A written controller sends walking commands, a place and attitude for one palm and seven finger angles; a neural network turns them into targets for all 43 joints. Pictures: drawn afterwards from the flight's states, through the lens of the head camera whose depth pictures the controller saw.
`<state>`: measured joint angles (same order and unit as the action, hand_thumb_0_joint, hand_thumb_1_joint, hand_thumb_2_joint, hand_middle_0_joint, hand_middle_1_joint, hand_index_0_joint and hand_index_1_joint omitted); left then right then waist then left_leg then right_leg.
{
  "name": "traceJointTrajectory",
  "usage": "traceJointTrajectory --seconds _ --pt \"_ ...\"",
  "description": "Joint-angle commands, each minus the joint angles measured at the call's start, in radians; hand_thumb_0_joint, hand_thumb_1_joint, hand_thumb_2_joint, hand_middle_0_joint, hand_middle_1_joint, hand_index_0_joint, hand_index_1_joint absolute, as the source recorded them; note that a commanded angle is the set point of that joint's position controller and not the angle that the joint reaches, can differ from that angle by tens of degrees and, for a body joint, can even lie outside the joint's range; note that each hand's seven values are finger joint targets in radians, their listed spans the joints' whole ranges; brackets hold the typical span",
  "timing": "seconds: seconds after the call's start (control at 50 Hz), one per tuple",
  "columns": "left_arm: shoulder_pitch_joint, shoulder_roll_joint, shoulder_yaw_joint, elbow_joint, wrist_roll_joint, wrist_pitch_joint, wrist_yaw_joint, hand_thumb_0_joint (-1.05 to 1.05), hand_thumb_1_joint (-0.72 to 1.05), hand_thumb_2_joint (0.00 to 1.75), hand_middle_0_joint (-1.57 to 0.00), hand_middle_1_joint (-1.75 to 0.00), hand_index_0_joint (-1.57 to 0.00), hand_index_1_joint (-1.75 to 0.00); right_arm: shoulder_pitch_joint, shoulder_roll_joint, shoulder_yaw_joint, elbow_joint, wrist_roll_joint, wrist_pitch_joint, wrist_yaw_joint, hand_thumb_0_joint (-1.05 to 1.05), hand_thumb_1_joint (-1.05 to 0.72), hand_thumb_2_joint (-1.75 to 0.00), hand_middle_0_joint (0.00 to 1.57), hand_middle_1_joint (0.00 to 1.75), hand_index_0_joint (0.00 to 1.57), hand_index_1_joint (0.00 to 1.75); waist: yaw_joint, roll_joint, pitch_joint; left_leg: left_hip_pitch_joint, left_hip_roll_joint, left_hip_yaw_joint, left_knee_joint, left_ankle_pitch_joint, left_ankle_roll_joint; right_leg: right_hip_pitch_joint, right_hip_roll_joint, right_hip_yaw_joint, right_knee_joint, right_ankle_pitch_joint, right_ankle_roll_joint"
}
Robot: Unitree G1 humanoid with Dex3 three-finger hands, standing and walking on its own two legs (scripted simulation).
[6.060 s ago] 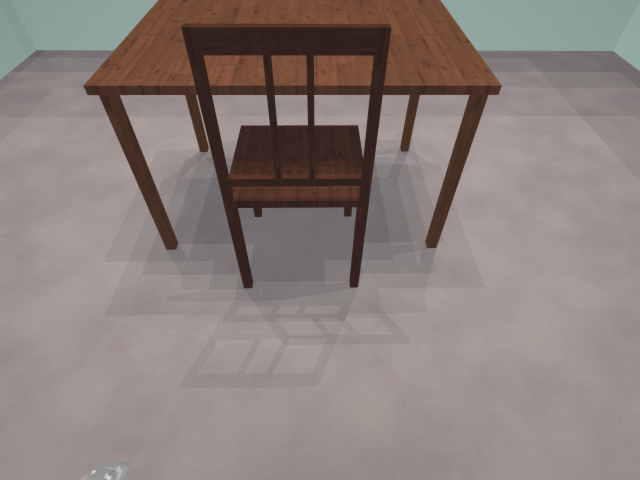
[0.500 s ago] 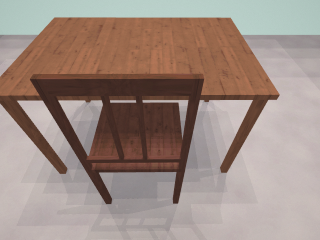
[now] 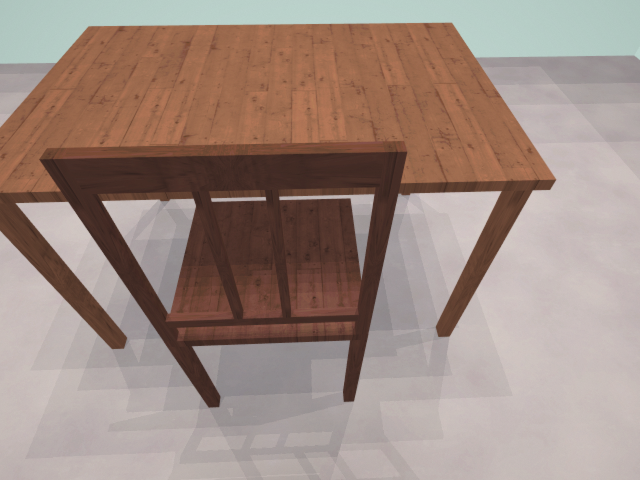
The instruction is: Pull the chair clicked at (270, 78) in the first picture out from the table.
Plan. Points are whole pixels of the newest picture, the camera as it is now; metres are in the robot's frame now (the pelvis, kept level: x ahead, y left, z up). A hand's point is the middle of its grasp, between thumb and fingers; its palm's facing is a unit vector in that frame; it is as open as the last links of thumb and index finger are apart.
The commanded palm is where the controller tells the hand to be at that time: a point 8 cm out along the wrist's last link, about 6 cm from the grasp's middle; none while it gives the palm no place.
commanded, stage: look again from close up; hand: left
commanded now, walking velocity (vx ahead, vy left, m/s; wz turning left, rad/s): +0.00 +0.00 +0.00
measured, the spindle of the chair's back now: (222, 263) +0.45 +0.20 -0.05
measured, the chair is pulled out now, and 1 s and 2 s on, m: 0.00 0.00 0.00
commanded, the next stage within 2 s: raise the hand toward the chair's back in 0.80 s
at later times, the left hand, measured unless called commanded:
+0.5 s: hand out of the picture -0.04 +0.23 -0.17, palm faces +0.01 -0.97 -0.22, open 7.4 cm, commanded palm none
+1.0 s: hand out of the picture +0.03 +0.22 -0.13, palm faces +0.15 -0.95 -0.27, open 7.3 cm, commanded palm +0.08 +0.24 -0.07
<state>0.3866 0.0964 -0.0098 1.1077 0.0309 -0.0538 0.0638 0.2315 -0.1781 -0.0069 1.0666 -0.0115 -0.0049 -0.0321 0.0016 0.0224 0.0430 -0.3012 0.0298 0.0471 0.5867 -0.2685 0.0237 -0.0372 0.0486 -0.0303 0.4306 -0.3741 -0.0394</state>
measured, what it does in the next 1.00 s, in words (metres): stands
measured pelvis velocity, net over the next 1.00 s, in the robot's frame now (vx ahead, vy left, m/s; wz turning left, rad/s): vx -0.03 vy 0.03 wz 0.00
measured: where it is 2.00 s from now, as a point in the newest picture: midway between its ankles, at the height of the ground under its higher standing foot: outside the picture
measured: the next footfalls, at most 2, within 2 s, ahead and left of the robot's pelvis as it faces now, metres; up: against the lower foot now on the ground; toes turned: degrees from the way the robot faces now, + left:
none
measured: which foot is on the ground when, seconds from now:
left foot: down 0.00-1.00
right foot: down 0.00-1.00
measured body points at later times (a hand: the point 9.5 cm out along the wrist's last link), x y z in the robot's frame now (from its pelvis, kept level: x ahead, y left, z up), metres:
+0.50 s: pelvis -0.03 +0.04 +0.00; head -0.02 +0.05 +0.45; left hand -0.04 +0.28 -0.15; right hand -0.01 -0.19 -0.15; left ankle +0.02 +0.11 -0.73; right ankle -0.10 -0.09 -0.73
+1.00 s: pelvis -0.03 +0.03 +0.00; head -0.01 +0.03 +0.45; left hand +0.02 +0.27 -0.11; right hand +0.03 -0.21 -0.14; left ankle +0.02 +0.11 -0.73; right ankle -0.09 -0.09 -0.73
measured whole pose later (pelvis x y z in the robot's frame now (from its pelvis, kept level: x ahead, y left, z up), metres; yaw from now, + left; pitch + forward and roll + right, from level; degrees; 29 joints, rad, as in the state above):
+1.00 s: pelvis -0.03 +0.03 +0.00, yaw +0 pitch +0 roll +1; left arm 0.53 0.20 -0.01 0.47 -0.05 0.05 0.13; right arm 0.31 -0.18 0.02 0.92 0.03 -0.16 -0.04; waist 0.01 -0.04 0.02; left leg -0.32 -0.05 0.08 0.50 -0.19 0.06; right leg -0.18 -0.03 -0.02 0.59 -0.40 -0.02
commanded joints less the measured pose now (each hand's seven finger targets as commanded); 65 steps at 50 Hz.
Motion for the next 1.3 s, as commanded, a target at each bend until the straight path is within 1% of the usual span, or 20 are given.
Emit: traceJointTrajectory --seconds 0.0,0.04,0.08,0.12,0.16,0.36,0.48,0.86,0.88,0.9,0.92,0.94,0.96,1.02,1.06,1.1,1.12,1.16,1.22,1.28 --pt "0.046 0.157 0.03 -0.083 -0.017 -0.012 0.005 0.0 0.9 0.9 -0.2 -0.3 -0.2 -0.3 0.14 -0.075 -0.013 -0.058 0.0 -0.033 -0.002 0.0 -0.9 -0.9 0.2 0.3 0.2 0.3 -0.051 -0.108 -0.127 0.126 0.019 -0.044 -0.016 0.333 0.034 -0.023 -0.171 0.066 0.157 0.995 -0.015" --pt "0.06 0.128 0.026 -0.1 -0.019 0.012 0.003 0.0 0.9 0.9 -0.2 -0.3 -0.2 -0.3 0.115 -0.092 -0.01 -0.065 -0.002 -0.029 -0.01 0.0 -0.9 -0.9 0.2 0.3 0.2 0.3 -0.017 0.015 -0.075 0.136 0.084 -0.117 -0.018 0.463 0.067 -0.126 -0.123 0.06 0.11 0.546 -0.01" --pt "0.065 0.126 0.025 -0.094 -0.014 0.03 -0.001 0.0 0.9 0.9 -0.2 -0.3 -0.2 -0.3 0.055 -0.078 -0.004 -0.08 0.004 -0.018 -0.01 0.0 -0.9 -0.9 0.2 0.3 0.2 0.3 0.009 0.039 0.046 0.035 0.087 -0.15 -0.07 0.318 0.064 -0.163 -0.107 0.073 0.009 0.245 -0.015" --pt "0.048 0.138 0.023 -0.103 -0.009 0.035 -0.008 0.0 0.9 0.9 -0.2 -0.3 -0.2 -0.3 0.041 -0.069 -0.001 -0.092 0.003 -0.014 0.0 0.0 -0.9 -0.9 0.2 0.3 0.2 0.3 0.011 0.008 0.141 -0.031 0.058 -0.14 -0.119 0.145 0.046 -0.206 -0.111 0.089 -0.035 0.146 -0.024" --pt "0.032 0.15 0.023 -0.109 -0.009 0.045 -0.009 0.0 0.9 0.9 -0.2 -0.3 -0.2 -0.3 0.066 -0.082 -0.002 -0.088 -0.002 -0.015 0.005 0.0 -0.9 -0.9 0.2 0.3 0.2 0.3 0.001 0.035 0.097 -0.006 0.06 -0.167 -0.158 0.118 0.048 -0.19 -0.099 0.068 -0.012 0.073 -0.018" --pt "0.027 0.168 0.024 -0.122 -0.006 0.059 -0.021 0.0 0.9 0.9 -0.2 -0.3 -0.2 -0.3 0.041 -0.127 -0.02 -0.09 -0.001 -0.007 0.015 0.0 -0.9 -0.9 0.2 0.3 0.2 0.3 0.019 0.03 0.047 -0.015 0.089 -0.254 -0.356 -0.245 0.052 -0.188 -0.091 0.031 0.019 -0.038 0.004" --pt "0.059 0.165 0.019 -0.099 -0.007 0.044 -0.021 0.0 0.9 0.9 -0.2 -0.3 -0.2 -0.3 0.05 -0.109 -0.018 -0.069 0.004 -0.011 0.018 0.0 -0.9 -0.9 0.2 0.3 0.2 0.3 0.016 -0.034 -0.018 0.072 0.07 -0.196 -0.303 -0.112 0.041 -0.191 -0.124 0.061 -0.044 0.019 0.006" --pt "0.101 0.139 0.001 -0.026 -0.012 0.031 -0.014 0.0 0.9 0.9 -0.2 -0.3 -0.2 -0.3 0.056 -0.083 -0.002 -0.002 0.015 -0.023 0.009 0.0 -0.9 -0.9 0.2 0.3 0.2 0.3 0.004 -0.029 0.023 0.16 0.06 -0.122 -0.222 0.168 0.034 -0.21 -0.15 0.081 -0.086 0.159 0.016" --pt "0.075 0.146 0.0 -0.025 0.01 0.009 0.016 0.0 0.9 0.9 -0.2 -0.3 -0.2 -0.3 0.023 -0.116 0.003 -0.073 0.006 -0.029 0.015 0.0 -0.9 -0.9 0.2 0.3 0.2 0.3 -0.004 -0.03 0.082 0.083 0.074 -0.133 -0.059 0.32 0.01 -0.252 -0.15 0.11 -0.105 0.263 0.015" --pt "-0.587 0.308 0.033 -1.583 -0.163 -0.172 0.028 0.0 0.88 0.89 -0.2 -0.3 -0.2 -0.3 0.105 -0.274 -0.053 -0.432 0.043 -0.147 -0.016 0.0 -0.9 -0.9 0.2 0.3 0.2 0.3 -0.16 0.175 -0.409 0.433 -0.001 -0.087 -0.123 0.33 0.006 -0.294 -0.054 -0.04 0.069 0.299 0.006" --pt "-0.473 0.4 0.064 -1.541 -0.077 -0.139 0.053 0.0 0.85 0.88 -0.2 -0.29 -0.2 -0.29 -0.027 -0.179 0.021 -0.35 0.069 -0.246 -0.041 0.0 -0.9 -0.9 0.2 0.3 0.2 0.3 -0.072 0.27 -0.389 0.466 0.056 -0.11 -0.153 0.297 -0.016 -0.366 -0.035 -0.026 0.159 0.145 0.008" --pt "-0.257 0.228 0.07 -1.277 -0.123 -0.084 0.104 0.0 0.83 0.87 -0.19 -0.29 -0.19 -0.29 0.007 -0.187 -0.017 -0.308 0.045 -0.288 -0.045 0.0 -0.9 -0.9 0.2 0.3 0.2 0.3 -0.062 0.204 -0.325 0.357 0.066 -0.161 -0.217 0.183 -0.04 -0.41 -0.045 -0.034 0.223 -0.001 -0.001" --pt "0.108 0.008 -0.066 -0.973 -0.139 0.022 0.106 0.0 0.81 0.86 -0.19 -0.29 -0.19 -0.29 0.036 -0.136 -0.014 -0.298 0.07 -0.291 -0.022 0.0 -0.9 -0.9 0.2 0.3 0.2 0.3 -0.061 0.112 -0.136 0.214 0.047 -0.182 -0.239 0.081 -0.015 -0.46 -0.059 -0.037 0.254 -0.02 -0.001" --pt "0.031 0.048 -0.076 -1.268 -0.187 -0.068 0.054 0.0 0.74 0.83 -0.18 -0.27 -0.18 -0.27 -0.021 -0.185 -0.021 -0.433 0.074 -0.329 -0.04 0.0 -0.9 -0.9 0.2 0.3 0.2 0.3 -0.04 0.018 -0.151 0.041 -0.008 -0.133 -0.076 -0.067 0.007 -0.394 -0.061 -0.055 0.097 0.057 0.015" --pt "0.042 0.051 -0.008 -1.06 -0.174 -0.151 0.018 0.0 0.69 0.81 -0.18 -0.27 -0.18 -0.27 -0.017 -0.207 -0.035 -0.452 0.024 -0.319 -0.033 0.0 -0.9 -0.9 0.2 0.3 0.2 0.3 -0.075 -0.218 -0.058 -0.086 -0.02 -0.127 0.071 0.0 0.006 -0.573 -0.048 -0.071 0.141 0.03 0.024" --pt "0.207 -0.006 0.027 -0.913 -0.205 -0.285 -0.087 0.0 0.64 0.79 -0.17 -0.26 -0.17 -0.26 -0.075 -0.2 -0.061 -0.486 0.012 -0.302 -0.017 0.0 -0.9 -0.9 0.2 0.3 0.2 0.3 0.001 -0.391 -0.082 -0.255 -0.009 -0.113 0.179 0.042 -0.013 -0.692 -0.026 -0.094 0.283 0.024 0.026" --pt "0.302 0.034 0.088 -0.885 -0.235 -0.35 -0.152 0.0 0.62 0.78 -0.17 -0.26 -0.17 -0.26 -0.107 -0.19 -0.069 -0.504 0.019 -0.296 -0.005 0.0 -0.9 -0.9 0.2 0.3 0.2 0.3 0.059 -0.364 -0.101 -0.312 -0.021 -0.094 0.201 0.057 -0.022 -0.668 -0.032 -0.073 0.316 0.074 0.019" --pt "0.275 0.117 0.193 -0.919 -0.304 -0.469 -0.293 0.0 0.57 0.76 -0.17 -0.25 -0.17 -0.25 -0.152 -0.203 -0.079 -0.558 0.022 -0.29 0.012 0.0 -0.9 -0.9 0.2 0.3 0.2 0.3 0.08 -0.273 -0.195 -0.381 -0.041 -0.062 0.279 0.062 -0.038 -0.643 -0.054 -0.03 0.4 0.186 0.024" --pt "0.277 0.231 0.32 -0.923 -0.29 -0.434 -0.331 0.0 0.5 0.73 -0.16 -0.24 -0.16 -0.24 -0.187 -0.188 -0.088 -0.643 0.041 -0.239 0.011 0.0 -0.9 -0.9 0.2 0.3 0.2 0.3 0.123 -0.007 -0.303 -0.385 -0.06 -0.012 0.328 0.078 -0.031 -0.589 -0.064 0.011 0.452 0.235 0.016" --pt "0.094 0.204 0.269 -1.138 -0.282 -0.425 -0.271 0.0 0.43 0.7 -0.15 -0.23 -0.15 -0.23 -0.199 -0.155 -0.073 -0.711 0.034 -0.2 -0.003 0.0 -0.9 -0.9 0.2 0.3 0.2 0.3 0.072 0.01 -0.32 -0.45 -0.053 -0.008 0.409 -0.017 -0.011 -0.687 -0.065 0.077 0.459 0.08 0.028"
